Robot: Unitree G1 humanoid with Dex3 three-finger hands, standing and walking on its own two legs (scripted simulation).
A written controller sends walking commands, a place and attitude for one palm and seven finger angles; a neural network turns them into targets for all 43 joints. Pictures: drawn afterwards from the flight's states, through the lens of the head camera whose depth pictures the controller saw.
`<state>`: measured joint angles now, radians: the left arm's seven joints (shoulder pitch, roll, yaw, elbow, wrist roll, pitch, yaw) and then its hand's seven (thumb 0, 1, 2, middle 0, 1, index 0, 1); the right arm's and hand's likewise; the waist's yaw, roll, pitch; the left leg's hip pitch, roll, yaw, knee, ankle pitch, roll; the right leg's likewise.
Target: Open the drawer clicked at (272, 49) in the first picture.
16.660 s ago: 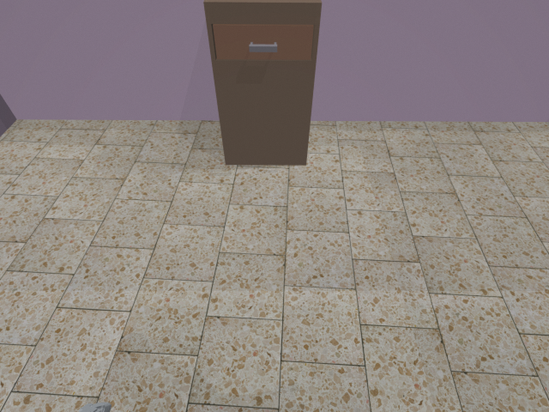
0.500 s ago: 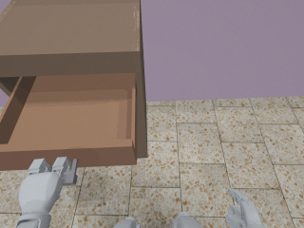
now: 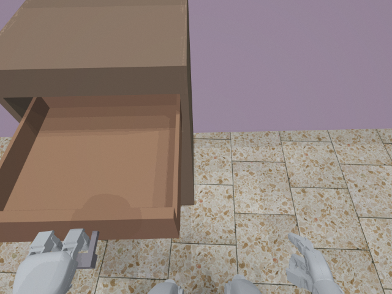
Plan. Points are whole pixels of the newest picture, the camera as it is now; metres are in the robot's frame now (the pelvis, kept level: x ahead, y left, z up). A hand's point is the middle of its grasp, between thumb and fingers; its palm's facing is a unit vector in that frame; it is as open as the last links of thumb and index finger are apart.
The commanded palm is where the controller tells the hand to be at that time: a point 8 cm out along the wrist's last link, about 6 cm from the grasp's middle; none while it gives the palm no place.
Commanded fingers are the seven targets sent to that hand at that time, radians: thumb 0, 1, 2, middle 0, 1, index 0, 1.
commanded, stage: pull the drawer open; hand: left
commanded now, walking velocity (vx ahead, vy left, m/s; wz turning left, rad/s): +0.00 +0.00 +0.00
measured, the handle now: (65, 249) +0.20 +0.27 -0.01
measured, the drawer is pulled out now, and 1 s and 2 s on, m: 0.30 0.30 0.30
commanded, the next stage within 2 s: open the thumb to release the handle in 0.48 s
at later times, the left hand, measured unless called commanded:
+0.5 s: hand (62, 285) +0.14 +0.26 -0.03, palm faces -0.14 -0.08 -0.99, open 6.0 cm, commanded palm +0.10 +0.26 +0.02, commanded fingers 0.00 0.90 0.90 -0.40 -1.35 -0.40 -1.35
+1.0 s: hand (61, 285) +0.14 +0.26 -0.03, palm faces -0.09 -0.05 -0.99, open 10.6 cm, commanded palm +0.13 +0.26 +0.02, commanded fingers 0.00 -0.50 0.30 -0.30 -1.20 -0.30 -1.20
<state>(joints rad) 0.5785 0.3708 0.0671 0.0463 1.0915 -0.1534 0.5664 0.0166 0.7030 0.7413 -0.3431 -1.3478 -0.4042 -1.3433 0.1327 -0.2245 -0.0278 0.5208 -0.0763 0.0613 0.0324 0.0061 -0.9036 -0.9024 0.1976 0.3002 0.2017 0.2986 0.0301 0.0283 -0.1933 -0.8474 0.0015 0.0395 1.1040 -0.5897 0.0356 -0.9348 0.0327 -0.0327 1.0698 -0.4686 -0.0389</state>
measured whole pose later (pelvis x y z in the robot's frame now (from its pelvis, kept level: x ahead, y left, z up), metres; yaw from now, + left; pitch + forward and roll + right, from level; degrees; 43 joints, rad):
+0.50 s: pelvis +0.01 +0.00 -0.01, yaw -1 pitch +21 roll -1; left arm 0.69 0.37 0.09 -0.05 1.07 -0.20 0.55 0.03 0.69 0.74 -0.30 -1.35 -0.38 -1.32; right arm 0.13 -0.22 -0.03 0.50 -0.09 0.07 0.06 0.01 -0.90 -0.90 0.20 0.30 0.20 0.30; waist 0.04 0.03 -0.22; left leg -0.89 0.00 0.05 1.14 -0.61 0.04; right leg -0.98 0.04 -0.02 1.11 -0.49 -0.04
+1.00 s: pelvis -0.01 -0.01 +0.00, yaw +1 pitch +19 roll +0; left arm 0.55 0.38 0.09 0.06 1.07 -0.17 0.57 0.00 -0.01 0.51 -0.34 -1.24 -0.35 -1.25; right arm 0.14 -0.23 -0.03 0.52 -0.07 0.07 0.01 0.01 -0.90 -0.90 0.20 0.30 0.20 0.30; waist 0.04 0.03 -0.20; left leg -0.88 0.00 0.03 1.12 -0.58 0.02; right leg -0.97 0.03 -0.05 1.10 -0.47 -0.06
